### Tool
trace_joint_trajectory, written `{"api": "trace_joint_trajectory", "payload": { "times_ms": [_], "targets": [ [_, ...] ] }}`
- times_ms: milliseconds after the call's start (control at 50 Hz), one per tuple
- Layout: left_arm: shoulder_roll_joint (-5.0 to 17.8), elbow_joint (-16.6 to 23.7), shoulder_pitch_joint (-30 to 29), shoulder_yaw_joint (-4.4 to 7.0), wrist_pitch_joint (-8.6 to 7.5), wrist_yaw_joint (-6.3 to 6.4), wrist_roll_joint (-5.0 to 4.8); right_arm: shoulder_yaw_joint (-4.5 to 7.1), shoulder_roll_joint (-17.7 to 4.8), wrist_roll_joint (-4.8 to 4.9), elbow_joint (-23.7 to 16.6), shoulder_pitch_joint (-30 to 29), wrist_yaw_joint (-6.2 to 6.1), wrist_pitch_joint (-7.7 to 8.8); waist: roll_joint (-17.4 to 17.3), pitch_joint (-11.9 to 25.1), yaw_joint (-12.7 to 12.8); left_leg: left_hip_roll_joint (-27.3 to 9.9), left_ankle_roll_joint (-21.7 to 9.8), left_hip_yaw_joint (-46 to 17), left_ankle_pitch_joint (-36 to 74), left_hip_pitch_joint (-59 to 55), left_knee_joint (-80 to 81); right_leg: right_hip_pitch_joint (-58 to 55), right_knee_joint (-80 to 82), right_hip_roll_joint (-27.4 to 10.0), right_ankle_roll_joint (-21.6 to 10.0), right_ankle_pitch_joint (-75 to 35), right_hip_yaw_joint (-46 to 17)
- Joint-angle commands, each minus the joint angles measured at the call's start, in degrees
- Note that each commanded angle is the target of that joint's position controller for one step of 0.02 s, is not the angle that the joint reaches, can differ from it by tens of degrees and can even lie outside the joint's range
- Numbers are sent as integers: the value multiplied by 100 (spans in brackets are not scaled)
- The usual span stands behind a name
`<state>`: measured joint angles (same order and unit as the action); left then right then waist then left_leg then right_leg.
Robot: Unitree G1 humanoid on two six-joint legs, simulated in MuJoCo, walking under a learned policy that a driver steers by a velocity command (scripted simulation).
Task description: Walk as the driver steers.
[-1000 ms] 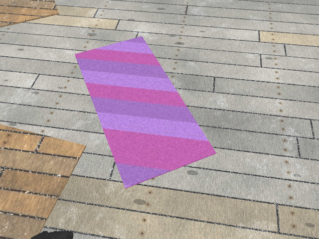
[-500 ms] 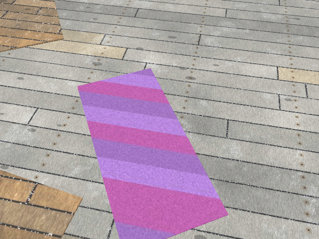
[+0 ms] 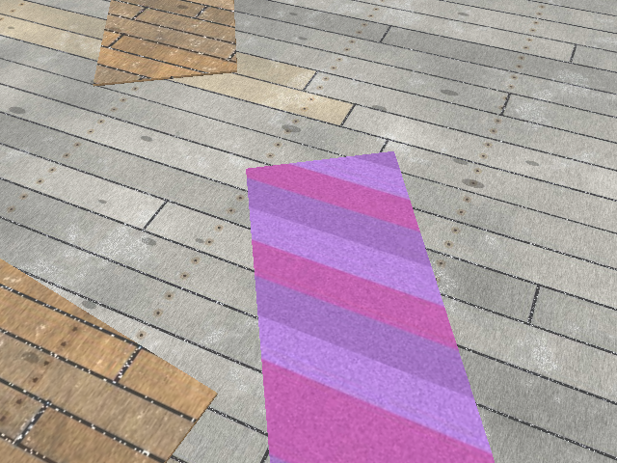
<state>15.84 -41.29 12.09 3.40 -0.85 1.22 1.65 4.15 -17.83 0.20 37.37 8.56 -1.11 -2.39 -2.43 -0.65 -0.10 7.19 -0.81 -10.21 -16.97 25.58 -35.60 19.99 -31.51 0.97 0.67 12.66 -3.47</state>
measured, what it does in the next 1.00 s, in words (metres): steps on the spot: left foot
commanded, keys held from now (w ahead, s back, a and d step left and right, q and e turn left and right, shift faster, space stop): no key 1.00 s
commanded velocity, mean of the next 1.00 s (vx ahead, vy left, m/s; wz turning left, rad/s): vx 0.01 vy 0.00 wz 0.07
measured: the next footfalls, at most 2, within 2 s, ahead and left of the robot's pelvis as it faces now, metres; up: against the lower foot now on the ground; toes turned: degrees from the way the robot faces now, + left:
left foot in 0.28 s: +0.02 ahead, +0.14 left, +0.00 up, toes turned -1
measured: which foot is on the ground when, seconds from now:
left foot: up 0.00-0.26, down 0.28-1.00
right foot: down 0.00-1.00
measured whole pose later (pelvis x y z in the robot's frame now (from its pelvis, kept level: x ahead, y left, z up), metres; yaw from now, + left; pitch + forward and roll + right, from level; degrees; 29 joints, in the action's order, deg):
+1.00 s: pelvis +0.01 +0.02 +0.01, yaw +2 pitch -2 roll +0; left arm 12.8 -56.7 12.7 2.9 0.3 2.7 0.1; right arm 1.7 -12.2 -0.3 52.9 13.5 -1.5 0.2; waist 0.1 -2.3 0.8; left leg 1.2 -0.2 -2.7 -17.6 9.7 -29.2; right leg 12.7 -28.8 -1.8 2.6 14.3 -2.1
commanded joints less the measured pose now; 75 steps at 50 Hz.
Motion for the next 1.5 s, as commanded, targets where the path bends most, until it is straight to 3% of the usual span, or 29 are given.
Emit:
{"api": "trace_joint_trajectory", "payload": {
  "times_ms": [20,40,80,160,200,220,260,280,300,320,340,360,420,520,680,1080,1500],
  "targets": [
    [944,534,-111,238,-106,32,127,257,-887,-34,-393,176,11,170,1378,467,-31,-157,222,77,-1624,551,-2269,-592,1484,-2205,-1657,-1436,-2376],
    [854,542,-279,216,-111,46,14,285,-854,7,-228,334,6,133,1019,412,-125,-158,308,65,-1389,617,-2676,-668,1315,-1878,-1417,-1551,-1863],
    [676,519,-385,144,-108,46,-134,212,-544,-7,-95,413,-40,37,872,357,-114,-210,472,56,-1032,740,-2969,-902,1100,-1561,-1186,-2049,-1332],
    [543,403,-326,98,-5,22,-113,-2,-41,15,-192,77,-2,27,1264,529,25,-571,629,687,-832,-109,-1205,-1119,914,-1128,-1078,-2497,-639],
    [700,315,-85,141,56,15,-129,-3,-92,60,-220,-66,22,35,1472,568,197,-600,621,883,-757,-540,-327,-1240,857,-1223,-1175,-2509,-792],
    [738,292,-71,144,76,9,-160,21,-152,76,-162,25,28,36,1453,553,156,-587,569,950,-386,-780,250,-1241,793,-1224,-1164,-2411,-831],
    [659,193,76,104,48,-11,-237,31,-229,10,-18,221,34,49,1254,423,45,-619,324,892,949,-1551,1660,-944,746,-1106,-884,-2060,-813],
    [587,160,200,64,-30,-40,-175,55,-453,-54,-58,269,0,47,938,543,96,-982,146,475,1568,-2096,1594,-614,688,-1017,-582,-1602,-747],
    [477,201,324,22,-137,-114,-22,127,-838,-108,-60,314,-53,28,45,713,333,-1484,-132,73,2711,-2447,1081,-269,403,-625,-304,-969,-325],
    [260,178,243,-37,-181,-123,3,67,-506,-116,67,146,-3,36,-623,754,360,-1458,-411,84,1636,-1764,1081,-679,594,-365,-37,-261,45],
    [533,133,-112,11,-178,-116,1,2,-238,-131,-29,48,57,67,-244,446,109,-1251,-356,142,1049,-1468,1211,-727,454,-317,73,-252,85],
    [481,141,-286,19,-159,-103,-28,-25,-176,-169,56,102,58,104,-137,380,81,-1190,-233,187,827,-1361,1229,-750,422,-310,66,-342,117],
    [403,60,-204,19,-48,-29,-66,-35,-239,-111,157,176,47,231,-189,97,111,-1107,-109,256,806,-1062,1228,-820,417,-332,67,-576,65],
    [368,-177,-101,39,-12,21,-85,-83,-144,-101,285,229,18,276,-32,-8,110,-1052,-91,277,572,-952,1249,-905,439,-321,97,-539,79],
    [384,-587,0,72,14,82,-117,-106,-80,-80,595,352,5,318,174,6,96,-959,-84,374,666,-1035,1227,-1002,482,-339,141,-678,76],
    [276,-1604,183,45,79,179,-160,-152,-8,-37,1598,670,-76,313,214,-151,76,-786,-19,617,817,-1166,1311,-1025,645,-287,93,-685,157],
    [90,-2109,396,-76,99,182,-175,-256,125,-18,2194,1017,-104,297,238,-270,51,-728,6,720,731,-1137,1356,-931,699,-222,57,-559,217]
  ]
}}
Keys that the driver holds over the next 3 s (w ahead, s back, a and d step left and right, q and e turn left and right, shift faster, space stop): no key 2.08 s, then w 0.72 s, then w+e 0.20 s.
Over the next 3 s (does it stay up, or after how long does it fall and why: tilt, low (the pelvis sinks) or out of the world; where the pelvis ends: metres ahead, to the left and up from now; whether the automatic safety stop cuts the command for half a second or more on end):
stays up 0.38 0.06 0.01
